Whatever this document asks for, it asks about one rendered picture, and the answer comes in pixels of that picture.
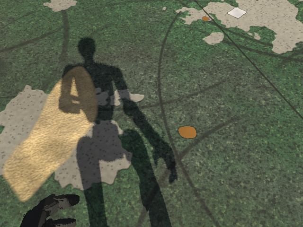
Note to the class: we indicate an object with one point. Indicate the robot left hand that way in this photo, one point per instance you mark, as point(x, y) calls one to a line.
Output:
point(36, 217)

